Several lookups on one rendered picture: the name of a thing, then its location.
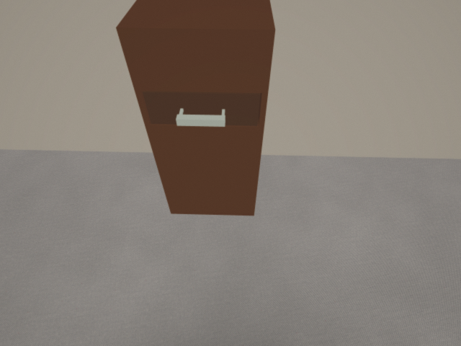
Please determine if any cabinet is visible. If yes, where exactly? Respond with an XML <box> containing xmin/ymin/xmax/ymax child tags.
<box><xmin>116</xmin><ymin>0</ymin><xmax>275</xmax><ymax>216</ymax></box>

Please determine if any drawer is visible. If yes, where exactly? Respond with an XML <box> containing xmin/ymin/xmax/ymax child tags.
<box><xmin>143</xmin><ymin>91</ymin><xmax>260</xmax><ymax>126</ymax></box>

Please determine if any handle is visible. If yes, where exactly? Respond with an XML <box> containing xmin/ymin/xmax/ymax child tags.
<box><xmin>176</xmin><ymin>108</ymin><xmax>225</xmax><ymax>127</ymax></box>

